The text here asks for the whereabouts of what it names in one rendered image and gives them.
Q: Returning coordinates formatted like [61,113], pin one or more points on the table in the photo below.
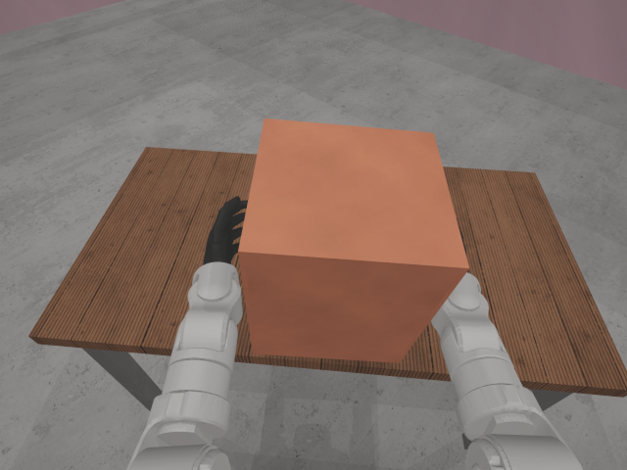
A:
[127,291]

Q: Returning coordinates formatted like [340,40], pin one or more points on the right robot upper arm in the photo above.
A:
[519,452]

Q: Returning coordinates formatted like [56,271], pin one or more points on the right robot forearm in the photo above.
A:
[491,397]

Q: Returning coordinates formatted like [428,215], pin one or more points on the left robot forearm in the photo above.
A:
[193,407]

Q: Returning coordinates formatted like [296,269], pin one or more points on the carton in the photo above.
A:
[350,243]

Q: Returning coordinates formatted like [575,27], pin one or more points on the robot left hand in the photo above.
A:
[219,245]

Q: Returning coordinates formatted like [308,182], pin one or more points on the left robot upper arm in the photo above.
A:
[194,457]

